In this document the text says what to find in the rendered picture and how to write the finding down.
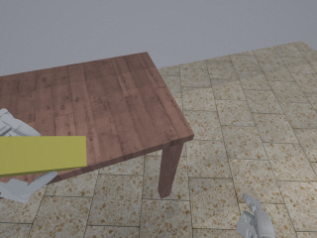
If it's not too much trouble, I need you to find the left robot hand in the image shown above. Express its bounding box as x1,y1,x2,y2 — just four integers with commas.
0,108,58,203

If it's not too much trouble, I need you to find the sponge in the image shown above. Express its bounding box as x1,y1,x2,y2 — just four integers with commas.
0,136,87,178

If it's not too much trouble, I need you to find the table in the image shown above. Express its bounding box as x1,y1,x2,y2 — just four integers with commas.
0,52,195,199

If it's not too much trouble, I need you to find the right robot hand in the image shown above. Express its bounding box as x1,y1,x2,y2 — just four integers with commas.
237,193,276,238

